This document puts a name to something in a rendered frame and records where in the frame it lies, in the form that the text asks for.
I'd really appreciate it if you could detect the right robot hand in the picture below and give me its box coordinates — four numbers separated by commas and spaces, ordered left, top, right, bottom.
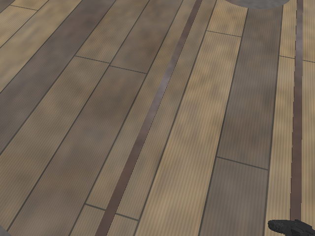
268, 219, 315, 236

